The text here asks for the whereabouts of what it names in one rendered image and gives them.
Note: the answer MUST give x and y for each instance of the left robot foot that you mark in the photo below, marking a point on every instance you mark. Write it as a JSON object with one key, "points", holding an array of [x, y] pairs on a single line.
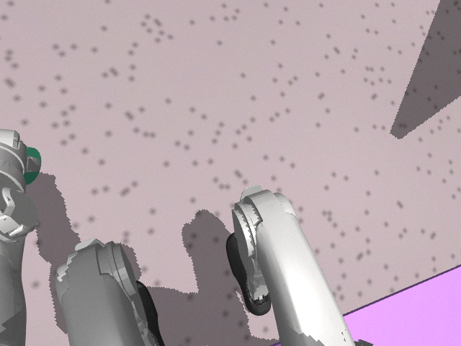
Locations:
{"points": [[151, 313]]}

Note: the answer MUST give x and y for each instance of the left robot arm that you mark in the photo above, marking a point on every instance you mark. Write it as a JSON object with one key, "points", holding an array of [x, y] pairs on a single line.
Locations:
{"points": [[18, 217]]}

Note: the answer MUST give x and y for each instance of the left robot hand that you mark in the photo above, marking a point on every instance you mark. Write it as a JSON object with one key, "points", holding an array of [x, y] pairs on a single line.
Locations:
{"points": [[32, 164]]}

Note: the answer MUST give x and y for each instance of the right robot foot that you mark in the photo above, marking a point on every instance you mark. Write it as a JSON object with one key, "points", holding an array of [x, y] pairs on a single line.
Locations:
{"points": [[257, 307]]}

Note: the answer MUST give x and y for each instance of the can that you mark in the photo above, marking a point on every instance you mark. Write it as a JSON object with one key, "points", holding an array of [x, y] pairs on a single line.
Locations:
{"points": [[31, 176]]}

